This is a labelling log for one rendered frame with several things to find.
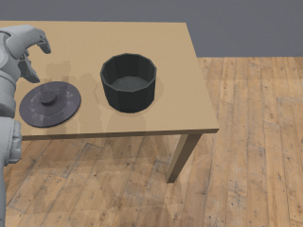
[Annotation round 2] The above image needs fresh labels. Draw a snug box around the pot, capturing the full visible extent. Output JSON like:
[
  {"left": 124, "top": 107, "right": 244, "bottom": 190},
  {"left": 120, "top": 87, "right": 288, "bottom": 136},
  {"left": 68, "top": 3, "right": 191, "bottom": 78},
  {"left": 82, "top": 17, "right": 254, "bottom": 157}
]
[{"left": 99, "top": 53, "right": 157, "bottom": 114}]

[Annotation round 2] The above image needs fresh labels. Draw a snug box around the robot left hand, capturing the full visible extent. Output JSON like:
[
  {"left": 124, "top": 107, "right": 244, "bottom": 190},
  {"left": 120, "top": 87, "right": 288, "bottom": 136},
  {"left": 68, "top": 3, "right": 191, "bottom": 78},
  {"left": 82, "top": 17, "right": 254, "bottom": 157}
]
[{"left": 0, "top": 25, "right": 51, "bottom": 83}]

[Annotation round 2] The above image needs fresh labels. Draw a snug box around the robot left upper arm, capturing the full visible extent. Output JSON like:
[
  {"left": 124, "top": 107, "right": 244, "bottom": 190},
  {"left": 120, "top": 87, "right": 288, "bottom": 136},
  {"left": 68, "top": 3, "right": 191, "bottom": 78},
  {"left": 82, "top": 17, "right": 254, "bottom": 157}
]
[{"left": 0, "top": 116, "right": 23, "bottom": 227}]

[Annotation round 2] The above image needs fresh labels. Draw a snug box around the table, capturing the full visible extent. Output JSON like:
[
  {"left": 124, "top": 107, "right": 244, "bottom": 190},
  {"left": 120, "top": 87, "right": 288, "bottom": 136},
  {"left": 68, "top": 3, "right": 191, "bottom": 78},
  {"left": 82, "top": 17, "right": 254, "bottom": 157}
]
[{"left": 0, "top": 21, "right": 220, "bottom": 192}]

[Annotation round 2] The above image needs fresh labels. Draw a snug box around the lid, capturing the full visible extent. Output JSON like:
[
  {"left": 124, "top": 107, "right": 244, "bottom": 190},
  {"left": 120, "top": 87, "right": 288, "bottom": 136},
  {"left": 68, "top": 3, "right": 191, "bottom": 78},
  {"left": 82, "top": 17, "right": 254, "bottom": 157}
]
[{"left": 19, "top": 81, "right": 81, "bottom": 129}]

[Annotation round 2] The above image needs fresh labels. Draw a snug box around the knob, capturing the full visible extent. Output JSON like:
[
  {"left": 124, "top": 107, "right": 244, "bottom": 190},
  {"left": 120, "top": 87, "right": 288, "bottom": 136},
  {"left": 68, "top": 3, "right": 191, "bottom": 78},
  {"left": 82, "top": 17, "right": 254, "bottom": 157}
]
[{"left": 38, "top": 90, "right": 58, "bottom": 106}]

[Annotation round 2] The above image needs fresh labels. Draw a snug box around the robot left forearm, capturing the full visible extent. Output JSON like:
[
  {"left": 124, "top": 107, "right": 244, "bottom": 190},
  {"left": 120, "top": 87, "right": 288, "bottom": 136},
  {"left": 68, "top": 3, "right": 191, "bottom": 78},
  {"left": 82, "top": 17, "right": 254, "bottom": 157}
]
[{"left": 0, "top": 29, "right": 26, "bottom": 119}]

